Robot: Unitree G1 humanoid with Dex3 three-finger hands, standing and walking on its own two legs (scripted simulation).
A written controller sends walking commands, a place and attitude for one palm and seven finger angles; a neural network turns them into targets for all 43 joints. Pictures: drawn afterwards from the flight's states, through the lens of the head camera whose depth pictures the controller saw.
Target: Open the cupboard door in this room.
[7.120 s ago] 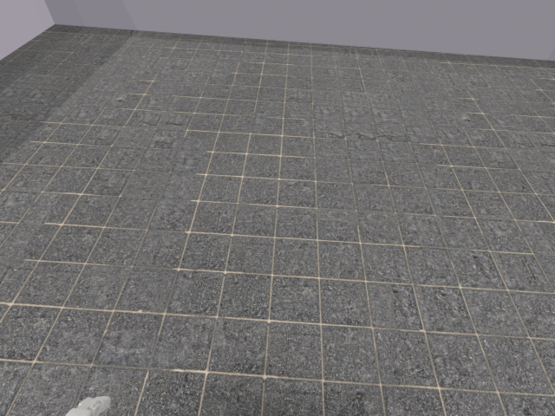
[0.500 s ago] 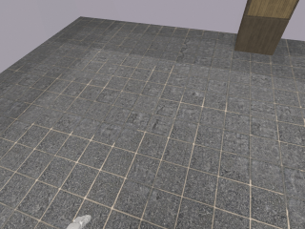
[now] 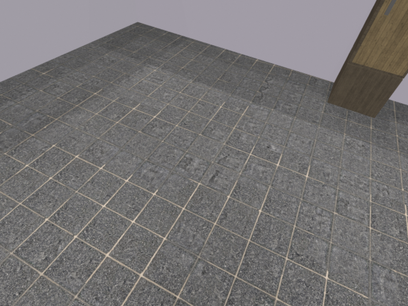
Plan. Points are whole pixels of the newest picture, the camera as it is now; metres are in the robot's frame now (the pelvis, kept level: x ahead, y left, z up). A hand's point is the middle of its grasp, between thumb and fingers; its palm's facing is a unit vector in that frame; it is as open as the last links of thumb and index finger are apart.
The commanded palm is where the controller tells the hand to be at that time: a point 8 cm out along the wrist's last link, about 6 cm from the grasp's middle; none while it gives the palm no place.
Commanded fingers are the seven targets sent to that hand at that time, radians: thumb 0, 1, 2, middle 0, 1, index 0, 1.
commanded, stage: stand and wait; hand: left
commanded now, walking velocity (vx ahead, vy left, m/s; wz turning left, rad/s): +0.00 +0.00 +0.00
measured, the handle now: (391, 3) +1.96 -1.02 +0.06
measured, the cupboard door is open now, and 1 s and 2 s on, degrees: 0 0 0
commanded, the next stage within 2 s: turn or walk to find it in 1.00 s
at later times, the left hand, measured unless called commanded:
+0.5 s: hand out of the picture -0.02 +0.20 -0.18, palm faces +0.00 -0.98 -0.18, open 7.4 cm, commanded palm none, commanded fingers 0.00 0.90 0.90 -0.20 -0.30 -0.20 -0.30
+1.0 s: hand out of the picture -0.02 +0.18 -0.18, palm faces +0.01 -0.99 -0.15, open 7.4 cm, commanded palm none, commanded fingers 0.00 0.90 0.90 -0.20 -0.30 -0.20 -0.30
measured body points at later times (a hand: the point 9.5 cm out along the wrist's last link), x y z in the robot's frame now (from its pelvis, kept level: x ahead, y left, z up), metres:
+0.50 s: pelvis +0.00 +0.03 +0.00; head +0.00 +0.04 +0.45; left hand -0.02 +0.26 -0.16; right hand -0.05 -0.18 -0.16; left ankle -0.02 +0.12 -0.74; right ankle +0.00 -0.11 -0.74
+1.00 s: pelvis +0.00 +0.02 +0.00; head +0.01 +0.03 +0.45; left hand -0.02 +0.23 -0.16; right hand -0.02 -0.19 -0.16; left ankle -0.02 +0.12 -0.74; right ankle +0.00 -0.11 -0.74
